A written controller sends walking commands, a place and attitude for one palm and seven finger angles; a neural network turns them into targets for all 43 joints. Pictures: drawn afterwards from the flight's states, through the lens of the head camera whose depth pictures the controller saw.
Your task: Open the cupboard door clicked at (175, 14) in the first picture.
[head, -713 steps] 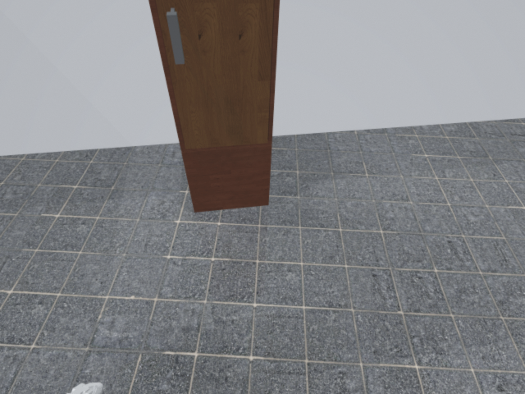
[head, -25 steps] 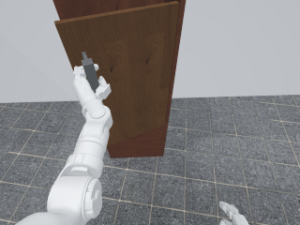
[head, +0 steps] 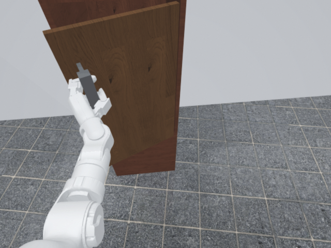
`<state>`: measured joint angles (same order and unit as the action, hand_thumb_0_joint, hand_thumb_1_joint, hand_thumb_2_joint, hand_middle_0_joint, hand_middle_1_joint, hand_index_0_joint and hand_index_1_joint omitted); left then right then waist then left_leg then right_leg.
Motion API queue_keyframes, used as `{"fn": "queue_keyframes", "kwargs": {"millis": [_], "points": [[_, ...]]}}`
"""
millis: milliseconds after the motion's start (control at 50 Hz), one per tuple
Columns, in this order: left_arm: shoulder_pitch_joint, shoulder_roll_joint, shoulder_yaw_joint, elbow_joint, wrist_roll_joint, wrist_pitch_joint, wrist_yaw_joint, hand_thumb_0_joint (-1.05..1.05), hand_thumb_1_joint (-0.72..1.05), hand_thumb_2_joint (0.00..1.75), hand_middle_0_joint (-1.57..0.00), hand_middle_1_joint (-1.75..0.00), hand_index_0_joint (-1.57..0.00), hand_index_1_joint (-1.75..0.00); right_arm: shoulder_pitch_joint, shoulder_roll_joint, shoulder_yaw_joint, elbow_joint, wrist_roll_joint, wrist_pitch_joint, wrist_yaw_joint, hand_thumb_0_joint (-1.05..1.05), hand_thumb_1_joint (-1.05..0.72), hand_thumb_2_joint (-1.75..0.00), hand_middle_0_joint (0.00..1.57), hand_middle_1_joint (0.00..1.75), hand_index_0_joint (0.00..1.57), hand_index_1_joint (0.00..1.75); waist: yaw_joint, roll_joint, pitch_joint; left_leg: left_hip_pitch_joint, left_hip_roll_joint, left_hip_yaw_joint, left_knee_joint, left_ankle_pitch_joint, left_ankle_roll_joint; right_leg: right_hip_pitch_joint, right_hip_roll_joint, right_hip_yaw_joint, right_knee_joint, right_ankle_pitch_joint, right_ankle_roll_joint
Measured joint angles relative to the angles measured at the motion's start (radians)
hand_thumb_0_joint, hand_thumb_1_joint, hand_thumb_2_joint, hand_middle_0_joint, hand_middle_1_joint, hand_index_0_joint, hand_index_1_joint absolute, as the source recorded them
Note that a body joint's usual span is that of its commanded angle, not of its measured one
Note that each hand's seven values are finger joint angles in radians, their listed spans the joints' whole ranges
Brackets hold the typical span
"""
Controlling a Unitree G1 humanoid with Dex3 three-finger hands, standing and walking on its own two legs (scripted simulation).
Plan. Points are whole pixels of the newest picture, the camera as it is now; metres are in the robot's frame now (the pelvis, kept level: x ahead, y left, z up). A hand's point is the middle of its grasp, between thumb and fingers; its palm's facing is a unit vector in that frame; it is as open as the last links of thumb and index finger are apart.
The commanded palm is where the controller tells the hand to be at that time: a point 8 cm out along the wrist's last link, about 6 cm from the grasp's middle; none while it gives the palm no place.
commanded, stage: pull the door open along its arc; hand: left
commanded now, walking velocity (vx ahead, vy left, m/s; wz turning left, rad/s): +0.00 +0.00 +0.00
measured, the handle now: (89, 90) +0.49 +0.19 +0.12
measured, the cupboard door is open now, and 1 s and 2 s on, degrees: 24 49 54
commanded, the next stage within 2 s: open thumb and fingers to let go in 0.44 s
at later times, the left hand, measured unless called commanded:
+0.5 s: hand (146, 131) +0.35 +0.03 +0.13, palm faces +0.30 -0.95 -0.03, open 7.2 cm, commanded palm +0.31 +0.08 +0.12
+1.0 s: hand (142, 127) +0.36 +0.04 +0.12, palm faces +0.42 -0.90 -0.05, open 11.6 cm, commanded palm +0.31 +0.08 +0.12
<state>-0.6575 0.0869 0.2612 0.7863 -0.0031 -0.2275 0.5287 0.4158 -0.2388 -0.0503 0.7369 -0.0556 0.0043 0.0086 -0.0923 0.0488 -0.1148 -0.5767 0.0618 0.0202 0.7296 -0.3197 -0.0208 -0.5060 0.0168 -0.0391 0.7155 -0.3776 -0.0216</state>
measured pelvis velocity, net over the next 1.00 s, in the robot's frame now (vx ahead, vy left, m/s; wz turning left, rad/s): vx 0.01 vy -0.02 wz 0.06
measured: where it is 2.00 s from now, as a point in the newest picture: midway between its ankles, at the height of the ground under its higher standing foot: outside the picture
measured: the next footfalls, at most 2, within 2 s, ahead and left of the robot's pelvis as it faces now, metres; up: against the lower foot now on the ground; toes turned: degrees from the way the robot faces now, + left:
none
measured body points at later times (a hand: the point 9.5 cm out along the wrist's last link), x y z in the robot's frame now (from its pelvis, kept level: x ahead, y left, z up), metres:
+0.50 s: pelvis +0.04 -0.01 +0.01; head +0.02 -0.03 +0.46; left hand +0.33 +0.08 +0.13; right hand +0.27 -0.19 -0.06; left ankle +0.02 +0.13 -0.71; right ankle -0.02 -0.11 -0.71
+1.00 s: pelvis +0.01 -0.02 +0.01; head +0.01 -0.04 +0.46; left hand +0.34 +0.09 +0.12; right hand +0.15 -0.24 -0.12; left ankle +0.02 +0.13 -0.71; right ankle -0.02 -0.11 -0.71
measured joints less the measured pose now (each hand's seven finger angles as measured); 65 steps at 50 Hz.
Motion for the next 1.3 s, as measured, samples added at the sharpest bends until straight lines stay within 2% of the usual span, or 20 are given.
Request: {"fn": "queue_keyframes", "kwargs": {"millis": [140,220,280,320,360,440,520,640,720,800,1040,1160,1300], "points": [[0.218,-0.096,-0.131,-0.28,-0.013,0.085,0.013,0.01,0.64,0.69,-0.32,-1.35,-0.32,-1.32,-0.046,0.012,0.002,-0.048,0.01,-0.006,0.013,0.01,-0.91,-0.9,0.2,0.3,0.2,0.3,0.031,0.003,-0.001,0.084,-0.003,0.019,-0.04,-0.006,0.004,0.078,-0.003,0.018,-0.041,0.001,0.006],[0.379,-0.171,-0.255,-0.484,-0.012,0.161,0.02,0.02,0.62,0.67,-0.3,-1.33,-0.31,-1.31,-0.109,0.027,0.013,-0.089,0.012,0.0,0.023,0.02,-0.91,-0.9,0.2,0.3,0.2,0.3,0.052,0.003,0.006,0.145,-0.009,0.026,-0.062,-0.013,0.006,0.137,-0.009,0.024,-0.06,-0.006,0.009],[0.493,-0.229,-0.369,-0.624,0.007,0.227,0.041,0.03,0.6,0.65,-0.28,-1.31,-0.31,-1.3,-0.17,0.045,0.021,-0.121,0.009,0.014,0.033,0.02,-0.91,-0.9,0.2,0.3,0.2,0.3,0.063,0.002,0.014,0.187,-0.012,0.025,-0.071,-0.021,0.005,0.181,-0.011,0.022,-0.072,-0.015,0.01],[0.555,-0.215,-0.467,-0.702,0.019,0.278,0.054,0.03,0.59,0.64,-0.28,-1.3,-0.29,-1.3,-0.217,0.061,0.028,-0.142,0.006,0.03,0.042,0.02,-0.91,-0.9,0.2,0.3,0.2,0.3,0.065,0.0,0.019,0.21,-0.012,0.022,-0.074,-0.028,0.002,0.206,-0.011,0.019,-0.076,-0.022,0.008],[0.601,-0.195,-0.542,-0.765,0.012,0.319,0.07,0.03,0.61,0.66,-0.26,-1.25,-0.27,-1.27,-0.263,0.076,0.038,-0.159,0.006,0.049,0.049,0.01,-0.91,-0.9,0.2,0.3,0.2,0.3,0.064,0.0,0.025,0.23,-0.01,0.015,-0.072,-0.035,-0.002,0.23,-0.009,0.012,-0.079,-0.03,0.004],[0.608,-0.179,-0.597,-0.818,0.008,0.402,0.084,0.02,0.62,0.7,-0.24,-1.19,-0.24,-1.24,-0.336,0.09,0.062,-0.172,0.009,0.087,0.048,0.01,-0.91,-0.9,0.2,0.3,0.2,0.3,0.074,-0.005,0.035,0.247,-0.01,-0.013,-0.061,-0.047,-0.012,0.264,-0.006,-0.016,-0.078,-0.046,-0.004],[0.55,-0.194,-0.597,-0.788,0.016,0.445,0.108,0.02,0.58,0.77,-0.26,-1.19,-0.26,-1.26,-0.38,0.083,0.069,-0.154,0.008,0.105,0.038,0.01,-0.91,-0.9,0.2,0.3,0.2,0.3,0.099,-0.006,0.039,0.229,-0.019,-0.045,-0.039,-0.051,-0.018,0.26,-0.013,-0.048,-0.057,-0.063,-0.01],[0.44,-0.229,-0.516,-0.687,0.033,0.452,0.138,0.03,0.54,0.86,-0.27,-1.18,-0.26,-1.26,-0.375,0.08,0.065,-0.122,0.002,0.114,0.023,0.01,-0.91,-0.9,0.2,0.3,0.2,0.3,0.123,-0.007,0.032,0.184,-0.031,-0.069,-0.024,-0.039,-0.026,0.214,-0.024,-0.072,-0.019,-0.074,-0.017],[0.43,-0.231,-0.482,-0.67,0.049,0.431,0.127,0.02,0.52,0.82,-0.28,-1.19,-0.27,-1.26,-0.318,0.084,0.061,-0.121,0.007,0.113,0.019,0.01,-0.91,-0.9,0.2,0.3,0.2,0.3,0.118,-0.005,0.033,0.175,-0.031,-0.068,-0.033,-0.028,-0.028,0.199,-0.024,-0.07,-0.015,-0.069,-0.021],[0.442,-0.229,-0.467,-0.668,0.052,0.401,0.115,0.02,0.42,0.74,-0.3,-1.2,-0.29,-1.25,-0.257,0.076,0.055,-0.104,0.009,0.11,0.009,0.01,-0.91,-0.89,0.2,0.3,0.2,0.3,0.106,0.001,0.039,0.178,-0.028,-0.061,-0.045,-0.019,-0.028,0.196,-0.022,-0.064,-0.021,-0.061,-0.022],[0.394,-0.239,-0.432,-0.566,0.051,0.342,0.151,0.01,-0.22,0.43,-0.29,-1.19,-0.31,-1.21,-0.195,0.043,0.026,-0.039,0.002,0.079,-0.013,0.02,-0.91,-0.9,0.2,0.3,0.19,0.3,0.076,-0.001,0.052,0.179,-0.021,-0.043,-0.065,0.009,-0.023,0.185,-0.016,-0.046,-0.034,-0.029,-0.021],[0.358,-0.248,-0.432,-0.516,0.062,0.317,0.172,0.0,-0.41,0.34,-0.28,-1.07,-0.29,-1.08,-0.222,0.049,0.024,-0.041,-0.001,0.06,-0.012,0.02,-0.91,-0.9,0.2,0.3,0.19,0.3,0.074,-0.004,0.052,0.168,-0.02,-0.042,-0.054,0.013,-0.019,0.177,-0.015,-0.044,-0.032,-0.019,-0.017],[0.314,-0.261,-0.437,-0.462,0.066,0.305,0.182,-0.01,-0.48,0.31,-0.23,-0.8,-0.24,-0.8,-0.256,0.068,0.035,-0.056,-0.001,0.054,-0.004,0.01,-0.91,-0.9,0.2,0.3,0.19,0.3,0.084,-0.005,0.047,0.153,-0.025,-0.04,-0.04,0.015,-0.012,0.165,-0.02,-0.042,-0.024,-0.014,-0.01]]}}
